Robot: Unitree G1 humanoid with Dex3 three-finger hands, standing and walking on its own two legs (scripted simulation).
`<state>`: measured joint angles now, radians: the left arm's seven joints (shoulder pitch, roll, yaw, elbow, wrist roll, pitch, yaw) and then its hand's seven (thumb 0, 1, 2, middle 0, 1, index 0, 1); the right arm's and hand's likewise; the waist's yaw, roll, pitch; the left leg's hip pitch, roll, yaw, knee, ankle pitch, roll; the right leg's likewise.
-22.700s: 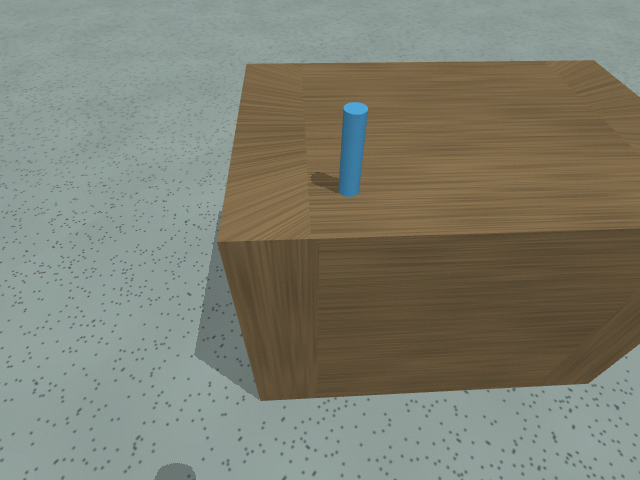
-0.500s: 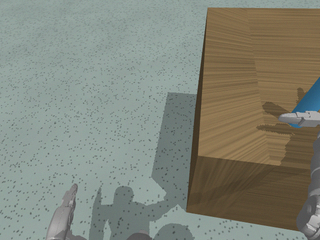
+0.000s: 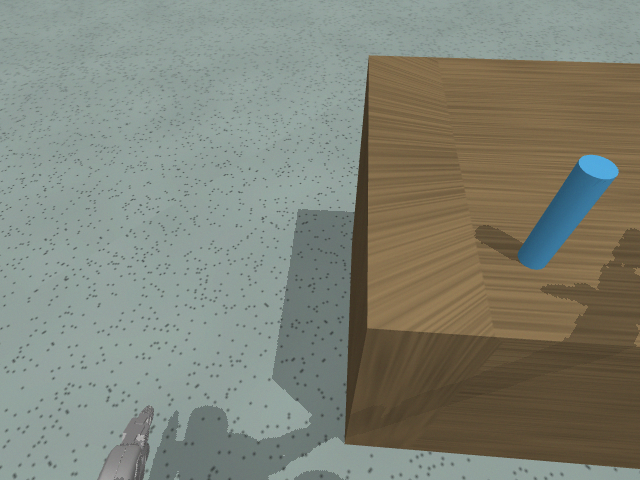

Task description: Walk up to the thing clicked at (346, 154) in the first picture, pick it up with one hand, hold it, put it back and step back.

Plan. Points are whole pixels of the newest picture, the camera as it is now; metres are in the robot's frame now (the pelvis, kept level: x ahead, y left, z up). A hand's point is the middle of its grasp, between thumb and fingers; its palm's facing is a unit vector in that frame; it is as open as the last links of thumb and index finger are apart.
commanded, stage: sink last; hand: right
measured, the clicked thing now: (560, 218) +0.45 -0.28 +0.08
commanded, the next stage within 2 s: home in 1.02 s
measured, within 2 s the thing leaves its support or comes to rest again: neither
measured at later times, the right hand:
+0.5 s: hand out of the picture +0.25 -0.29 +0.15, palm faces +0.42 +0.81 -0.42, open 17.3 cm
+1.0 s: hand out of the picture +0.15 -0.27 +0.12, palm faces +0.43 +0.78 -0.47, open 17.5 cm
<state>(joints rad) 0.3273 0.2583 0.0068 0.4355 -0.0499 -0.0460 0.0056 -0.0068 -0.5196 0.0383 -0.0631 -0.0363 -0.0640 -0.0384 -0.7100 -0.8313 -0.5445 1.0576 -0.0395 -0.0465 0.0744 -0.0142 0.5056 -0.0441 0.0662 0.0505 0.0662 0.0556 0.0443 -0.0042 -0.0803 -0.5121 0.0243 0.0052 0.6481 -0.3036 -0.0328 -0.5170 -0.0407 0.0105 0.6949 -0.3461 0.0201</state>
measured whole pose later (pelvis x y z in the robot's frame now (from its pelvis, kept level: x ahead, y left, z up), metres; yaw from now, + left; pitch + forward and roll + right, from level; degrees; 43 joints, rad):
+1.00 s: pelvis -0.02 +0.03 +0.02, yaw -2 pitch -3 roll +0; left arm 0.27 0.23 0.14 0.62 -0.01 -0.11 0.07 -0.01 -0.49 0.02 -0.06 -0.04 -0.07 -0.03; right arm 0.45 -0.35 -0.37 -0.15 0.04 -0.22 -0.04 -0.02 0.56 -0.05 0.06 0.06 0.06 0.06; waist -0.06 -0.05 0.04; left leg -0.22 0.03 0.04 0.52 -0.25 0.00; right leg -0.20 -0.03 0.04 0.48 -0.23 0.05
